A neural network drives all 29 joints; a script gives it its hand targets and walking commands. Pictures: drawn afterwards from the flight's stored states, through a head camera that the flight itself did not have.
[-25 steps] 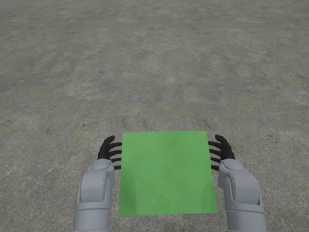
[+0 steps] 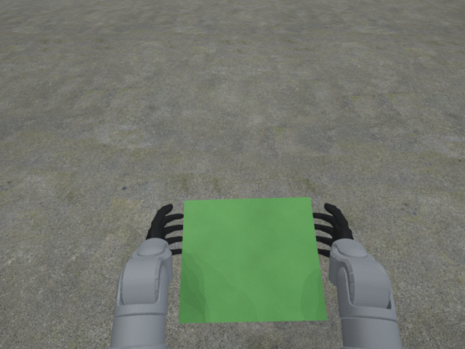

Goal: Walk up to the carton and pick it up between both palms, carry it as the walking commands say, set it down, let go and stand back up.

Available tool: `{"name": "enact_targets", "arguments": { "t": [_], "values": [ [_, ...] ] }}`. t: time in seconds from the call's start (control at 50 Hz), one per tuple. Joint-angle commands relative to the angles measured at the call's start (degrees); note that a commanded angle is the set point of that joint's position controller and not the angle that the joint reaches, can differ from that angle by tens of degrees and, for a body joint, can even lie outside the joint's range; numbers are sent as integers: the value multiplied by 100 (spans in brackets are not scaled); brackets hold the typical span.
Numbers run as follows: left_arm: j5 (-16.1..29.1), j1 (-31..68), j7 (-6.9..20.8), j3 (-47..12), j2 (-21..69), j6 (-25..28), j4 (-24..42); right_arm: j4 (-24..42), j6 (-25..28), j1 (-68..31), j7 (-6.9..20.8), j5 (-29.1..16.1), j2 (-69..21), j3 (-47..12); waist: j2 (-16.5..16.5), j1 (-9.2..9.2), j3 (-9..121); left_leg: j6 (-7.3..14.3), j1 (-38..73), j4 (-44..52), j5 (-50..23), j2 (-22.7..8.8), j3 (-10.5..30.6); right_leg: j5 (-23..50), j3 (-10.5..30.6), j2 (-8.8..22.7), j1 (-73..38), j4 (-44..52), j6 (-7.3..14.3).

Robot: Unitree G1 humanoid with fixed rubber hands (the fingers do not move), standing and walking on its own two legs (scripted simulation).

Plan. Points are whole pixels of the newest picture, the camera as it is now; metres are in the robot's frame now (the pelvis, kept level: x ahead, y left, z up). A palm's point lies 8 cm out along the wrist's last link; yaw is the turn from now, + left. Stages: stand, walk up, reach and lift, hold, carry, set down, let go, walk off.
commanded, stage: carry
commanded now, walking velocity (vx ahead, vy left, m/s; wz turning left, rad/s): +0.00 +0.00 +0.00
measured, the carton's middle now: (247, 261) +0.31 +0.00 -0.04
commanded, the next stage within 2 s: none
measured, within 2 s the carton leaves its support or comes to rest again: neither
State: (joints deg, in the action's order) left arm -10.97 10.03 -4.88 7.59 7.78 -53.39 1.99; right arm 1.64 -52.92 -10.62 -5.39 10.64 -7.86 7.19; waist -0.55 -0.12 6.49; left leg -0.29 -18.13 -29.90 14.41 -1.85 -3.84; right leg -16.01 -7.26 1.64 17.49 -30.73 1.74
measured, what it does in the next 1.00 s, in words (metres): steps to the left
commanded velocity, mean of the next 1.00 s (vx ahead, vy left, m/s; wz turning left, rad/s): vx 0.00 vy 0.23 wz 0.00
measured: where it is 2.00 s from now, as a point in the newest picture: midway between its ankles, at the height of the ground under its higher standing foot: outside the picture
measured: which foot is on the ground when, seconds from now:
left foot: down 0.00-0.78, up 0.80-1.00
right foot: down 0.00-1.00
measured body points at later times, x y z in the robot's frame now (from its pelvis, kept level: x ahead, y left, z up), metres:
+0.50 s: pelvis +0.00 +0.03 +0.00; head -0.01 +0.03 +0.45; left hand +0.29 +0.18 +0.08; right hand +0.28 -0.13 +0.08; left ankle +0.01 +0.12 -0.73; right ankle +0.00 -0.09 -0.73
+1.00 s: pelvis -0.03 +0.13 +0.00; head +0.03 +0.12 +0.45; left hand +0.29 +0.27 +0.07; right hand +0.28 -0.03 +0.07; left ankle -0.02 +0.28 -0.71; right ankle -0.01 -0.05 -0.73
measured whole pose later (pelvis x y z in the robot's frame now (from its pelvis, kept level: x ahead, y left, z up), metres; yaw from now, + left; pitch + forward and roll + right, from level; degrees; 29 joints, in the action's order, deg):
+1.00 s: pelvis -0.03 +0.13 +0.00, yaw +1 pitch +5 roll +3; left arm -7.8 18.4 -12.4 8.6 9.7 -69.1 16.5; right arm 17.1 -68.3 -17.6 -12.9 5.7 -9.4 8.6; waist 2.1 -1.3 -1.3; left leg -0.7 -25.4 -41.8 24.8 -0.5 -1.9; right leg -13.4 -4.9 12.2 21.6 -31.1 -5.1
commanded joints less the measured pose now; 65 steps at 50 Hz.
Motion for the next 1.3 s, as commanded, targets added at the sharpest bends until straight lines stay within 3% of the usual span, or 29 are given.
{"name": "enact_targets", "arguments": {
  "t": [0.0, 0.22, 0.24, 0.26, 0.28, 0.32, 0.4, 0.5, 0.54, 0.58, 0.62, 0.7, 0.74, 0.76, 0.78, 0.8, 0.84, 0.88, 0.94, 1.0, 1.02, 1.04, 1.06, 1.08, 1.1, 1.14, 1.2, 1.26, 1.28],
  "values": [
    [1709, 2414, 1387, -3071, 4576, 172, 474, 396, 125, -2338, 1378, -1703, -4543, -3070, 61, 3, 1231, 173, 487, 327, -1021, -541, 441, 1268, 586, 682, -477, 468, -16],
    [1712, 2414, 1387, -3081, 4582, 173, 468, 401, 127, -2348, 1383, -1711, -4543, -3073, 59, 2, 1232, 186, 507, 332, -1054, -546, 425, 1316, 583, 673, -503, 460, -18],
    [1673, 2427, 1388, -3029, 4570, 172, 370, 327, 132, -2383, 1391, -1685, -4514, -3047, 27, 12, 1204, 196, 474, 318, -1023, -480, 421, 1390, 653, 749, -542, 487, -16],
    [2919, 3026, 1353, -4519, 5113, -250, 2381, 2337, -291, -2965, 1353, -2946, -5123, -4548, 37, -4, 1198, 127, 393, 248, -959, -511, 406, 1507, 770, 978, -501, 461, -63],
    [2829, 2925, 1310, -4339, 5029, -600, 2622, 2488, -654, -2818, 1333, -2905, -5083, -4350, 146, -22, 1309, 115, 393, 35, -922, -463, 392, 1716, 936, 1152, -505, 446, -19],
    [2577, 2204, 1325, -4040, 4830, -1120, 1875, 1783, -1190, -2103, 1352, -2723, -4885, -4110, 507, -3, 1419, 87, 145, -338, -635, -325, 294, 2120, 1391, 1511, -743, 566, 170],
    [2632, 2283, 1439, -3941, 4995, -1494, 1682, 1716, -1592, -2298, 1477, -2808, -4985, -4071, 937, 9, 993, 36, -366, -253, 267, -135, 76, 2205, 1643, 1920, -671, 646, 361],
    [2741, 2808, 1446, -3979, 5248, -1626, 1825, 1699, -1709, -2787, 1548, -2910, -5320, -3935, 569, 24, 931, 296, 97, 171, -376, -199, 255, 1165, 1088, 1527, -106, 40, 30],
    [2773, 2894, 1458, -3970, 5411, -1667, 1746, 1607, -1733, -2865, 1556, -2912, -5435, -3854, -379, 41, 1149, 591, 650, 490, -1440, -759, 999, 488, 448, 1011, 398, -912, -200],
    [2854, 3106, 1502, -3969, 5542, -1707, 1677, 1410, -1735, -2814, 1544, -2864, -5627, -3781, -975, -41, 1094, 1146, 1182, 843, -2455, -1274, 1626, -1363, 84, 484, 1230, -1711, -363],
    [2974, 3207, 1561, -3982, 5720, -1700, 1650, 1469, -1690, -2945, 1508, -2882, -5868, -3856, -728, -47, 1197, 1404, 1533, 569, -3294, -1239, 1465, -1962, 219, 389, 1446, -2156, -333],
    [3090, 3317, 1620, -3908, 5830, -1681, 1633, 1584, -1653, -3184, 1441, -2847, -5981, -3884, -473, 15, 1461, 1277, 1427, 231, -3380, -928, 899, -960, 58, 345, 716, -1115, -284],
    [3055, 3208, 1648, -3845, 5881, -1682, 1477, 1498, -1655, -3125, 1421, -2817, -5958, -3899, -160, 123, 1646, 991, 938, -214, -2948, -736, 606, 599, 170, 683, -374, 318, -206],
    [3020, 3108, 1654, -3828, 5881, -1673, 1395, 1446, -1650, -3114, 1426, -2822, -5962, -3914, 418, 167, 1651, 654, -33, -727, -2003, -466, 384, 1508, 1027, 1419, -1316, 703, -34],
    [2874, 2962, 1668, -3694, 5777, -1644, 1187, 1488, -1699, -3200, 1449, -2868, -5945, -3948, 2203, 151, 1521, 263, -1304, -1919, 1127, 234, -112, 3575, 3026, 3057, -1653, 908, 776],
    [3010, 3086, 1663, -3773, 5871, -1655, 1382, 1536, -1679, -3287, 1438, -2953, -5942, -3971, 1917, 162, 1464, 216, -1716, -3159, 1876, 243, 514, 4187, 3219, 3258, -1666, 930, 1185],
    [2934, 3235, 1623, -3843, 5886, -1617, 1400, 1486, -1620, -3420, 1464, -3001, -5958, -4029, 762, 141, 1290, 71, -1862, -3348, 1386, -7, 881, 3515, 2145, 2687, -1698, 635, 751],
    [2948, 3408, 1584, -3786, 5829, -1581, 1624, 1631, -1582, -3478, 1461, -3060, -5976, -4082, 1110, 97, 1212, -67, -1636, -2418, 1190, -13, 508, 3831, 1359, 2208, -1634, 467, 382],
    [2858, 3255, 1515, -3705, 5645, -1598, 1729, 1662, -1600, -3316, 1414, -3085, -5873, -4039, 1431, 114, 1406, -89, -902, -1197, 1128, 179, 56, 4327, 992, 2050, -1500, 407, 270],
    [2663, 2841, 1446, -3625, 5546, -1637, 1570, 1552, -1671, -2999, 1450, -3045, -5806, -4008, 1556, 68, 1571, -54, -84, 539, 314, 358, -416, 3943, 616, 1833, -1463, 36, -11],
    [2611, 2709, 1436, -3615, 5546, -1651, 1517, 1488, -1704, -2923, 1480, -3010, -5839, -4005, 1279, 51, 1640, 8, 449, 1094, -118, 315, -533, 3161, 454, 1618, -1161, -186, -187],
    [2569, 2655, 1431, -3609, 5532, -1661, 1452, 1393, -1726, -2900, 1519, -2968, -5857, -3985, 689, 21, 1715, 87, 1073, 1242, -468, -99, -123, 1779, 325, 1442, -515, -631, -368],
    [2587, 2663, 1466, -3668, 5512, -1666, 1470, 1244, -1685, -2701, 1574, -2884, -5870, -3886, -679, -31, 1575, 473, 1409, 1203, -1826, -1122, 1140, -758, -124, 922, 772, -1308, -579],
    [2725, 3059, 1496, -3841, 5549, -1651, 1689, 1256, -1636, -2804, 1587, -2907, -5956, -3823, -1726, -113, 1509, 1048, 1795, 709, -3496, -1518, 1773, -2490, -151, 334, 1709, -2329, -580],
    [2810, 3143, 1521, -3960, 5742, -1617, 1721, 1326, -1594, -2868, 1579, -2964, -6058, -3809, -1481, -108, 1555, 1266, 1904, 442, -4251, -1547, 1672, -2778, 242, 284, 1936, -3147, -467],
    [3064, 3484, 1530, -4177, 5891, -1557, 2074, 1607, -1518, -3039, 1540, -2937, -6103, -3857, -1025, -82, 1597, 1206, 1997, 280, -4004, -1232, 983, -2048, 343, 358, 1972, -3348, -420],
    [3140, 3505, 1544, -4179, 5836, -1609, 2076, 1662, -1475, -2951, 1448, -2806, -6028, -3776, -950, -35, 1598, 1268, 1813, 278, -3629, -961, 544, -1400, 78, 330, 1366, -2376, -455],
    [3108, 3178, 1616, -4025, 5786, -1697, 1692, 1607, -1517, -2750, 1383, -2667, -5942, -3827, -944, -28, 1613, 1410, 1551, 357, -3222, -1069, 735, -1072, 13, 339, 606, -1081, -297],
    [3105, 3091, 1652, -3972, 5798, -1711, 1557, 1547, -1537, -2729, 1369, -2626, -5935, -3860, -720, 42, 1575, 1311, 1388, 258, -2891, -980, 680, -405, -27, 398, 190, -202, -224]
  ]
}}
